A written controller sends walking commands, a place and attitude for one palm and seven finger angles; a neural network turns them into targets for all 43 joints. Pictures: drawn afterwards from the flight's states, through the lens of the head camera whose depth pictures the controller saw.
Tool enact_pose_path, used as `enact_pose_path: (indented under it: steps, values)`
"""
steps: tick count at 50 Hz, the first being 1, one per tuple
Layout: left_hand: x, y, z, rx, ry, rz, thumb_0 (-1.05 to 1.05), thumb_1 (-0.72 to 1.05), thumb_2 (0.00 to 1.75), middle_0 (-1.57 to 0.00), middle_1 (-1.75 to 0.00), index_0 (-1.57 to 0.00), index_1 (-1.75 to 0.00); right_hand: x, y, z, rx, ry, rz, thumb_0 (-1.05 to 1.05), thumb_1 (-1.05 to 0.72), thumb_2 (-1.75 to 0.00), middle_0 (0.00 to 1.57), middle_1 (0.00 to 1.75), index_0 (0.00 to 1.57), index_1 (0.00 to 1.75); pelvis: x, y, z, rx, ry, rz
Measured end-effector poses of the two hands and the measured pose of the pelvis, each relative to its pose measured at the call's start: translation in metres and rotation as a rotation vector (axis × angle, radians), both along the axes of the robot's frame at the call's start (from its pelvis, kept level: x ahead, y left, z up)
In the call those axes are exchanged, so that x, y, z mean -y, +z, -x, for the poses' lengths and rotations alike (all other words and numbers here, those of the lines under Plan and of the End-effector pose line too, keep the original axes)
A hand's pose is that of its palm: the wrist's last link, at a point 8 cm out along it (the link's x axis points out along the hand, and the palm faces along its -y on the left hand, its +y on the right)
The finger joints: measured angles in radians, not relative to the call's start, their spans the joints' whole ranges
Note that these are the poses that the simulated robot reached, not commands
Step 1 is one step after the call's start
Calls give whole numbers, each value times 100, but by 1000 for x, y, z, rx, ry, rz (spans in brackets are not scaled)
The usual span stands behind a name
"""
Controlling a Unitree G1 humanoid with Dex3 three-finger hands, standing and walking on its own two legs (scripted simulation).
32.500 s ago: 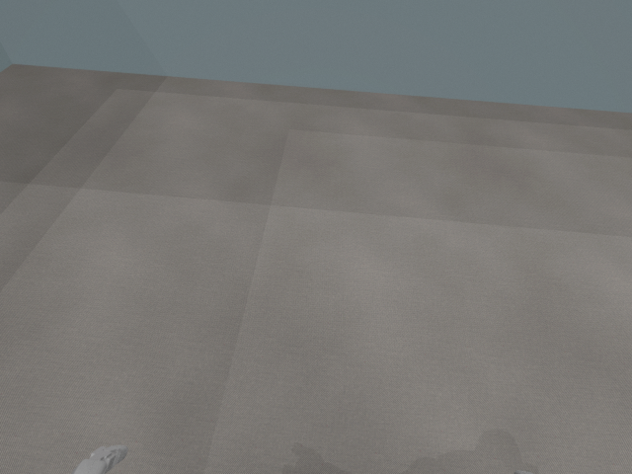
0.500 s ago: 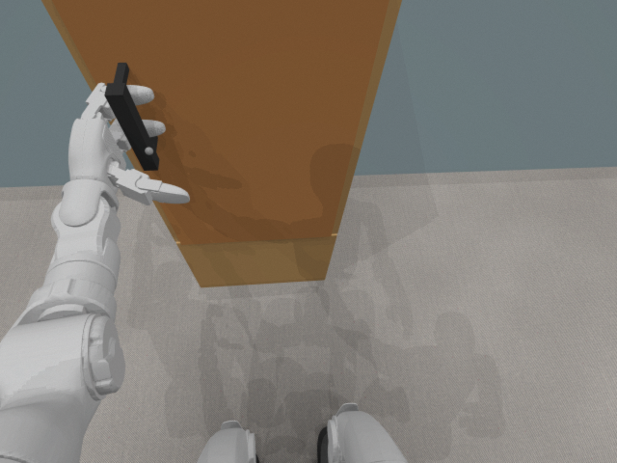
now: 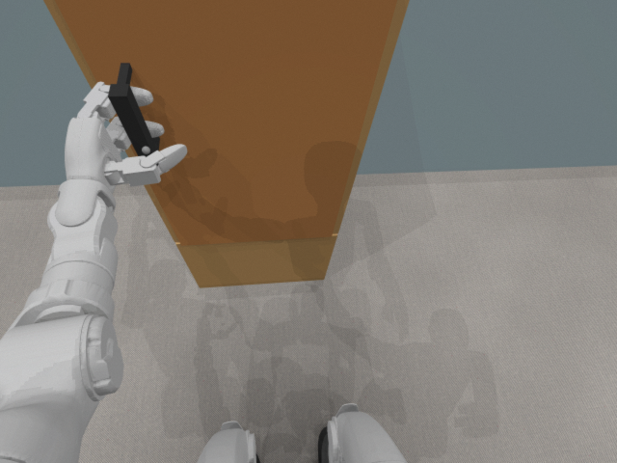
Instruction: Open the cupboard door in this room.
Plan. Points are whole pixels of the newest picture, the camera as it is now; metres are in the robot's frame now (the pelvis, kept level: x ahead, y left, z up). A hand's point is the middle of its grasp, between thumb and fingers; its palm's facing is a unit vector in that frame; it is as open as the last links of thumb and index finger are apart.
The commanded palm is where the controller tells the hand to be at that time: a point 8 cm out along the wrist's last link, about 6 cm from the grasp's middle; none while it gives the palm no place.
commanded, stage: close the thumb around the handle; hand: left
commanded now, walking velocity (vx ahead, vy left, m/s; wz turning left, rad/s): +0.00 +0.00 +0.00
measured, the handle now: (140, 121) +0.55 +0.19 +0.07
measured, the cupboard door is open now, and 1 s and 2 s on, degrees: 0 23 45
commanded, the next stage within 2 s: pull the door open along its arc in 0.30 s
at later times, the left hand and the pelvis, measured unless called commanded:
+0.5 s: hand (155, 148) +0.50 +0.16 +0.07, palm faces +0.02 -1.00 -0.02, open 5.5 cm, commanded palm +0.46 +0.21 +0.07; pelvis +0.00 +0.00 +0.00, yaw +0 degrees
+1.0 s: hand (188, 230) +0.38 +0.11 +0.08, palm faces +0.21 -0.97 +0.11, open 6.0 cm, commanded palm +0.32 +0.16 +0.07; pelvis +0.02 -0.01 +0.02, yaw +0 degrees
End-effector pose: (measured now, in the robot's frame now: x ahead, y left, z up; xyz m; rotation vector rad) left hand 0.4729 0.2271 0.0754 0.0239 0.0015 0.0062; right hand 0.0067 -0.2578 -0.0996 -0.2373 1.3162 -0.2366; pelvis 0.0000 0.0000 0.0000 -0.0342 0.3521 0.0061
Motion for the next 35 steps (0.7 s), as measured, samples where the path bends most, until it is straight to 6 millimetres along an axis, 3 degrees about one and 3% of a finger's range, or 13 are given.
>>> enact_pose_path:
  steps: [8,13,26,35]
  values:
    - [7,-2,-2,-3,-8,9,0,59,76,-38,-132,-38,-132,-2,0,-4,2,1,1,0,-91,-90,20,30,20,30,-3,0,-3,-4,1,2]
    - [10,-1,-2,2,4,10,1,76,83,-39,-134,-38,-134,-3,-2,-6,7,0,-9,0,-91,-90,20,30,20,30,-3,0,-3,0,0,0]
    - [11,-1,-2,-3,10,3,1,76,82,-39,-135,-36,-135,0,-2,-6,9,-1,-14,0,-91,-90,20,30,21,30,3,0,-2,-2,-3,-4]
    - [15,-1,25,4,-2,10,1,76,77,-38,-135,-36,-135,4,5,-18,56,-21,-31,1,-91,-90,20,30,20,30,5,8,-10,23,-22,-13]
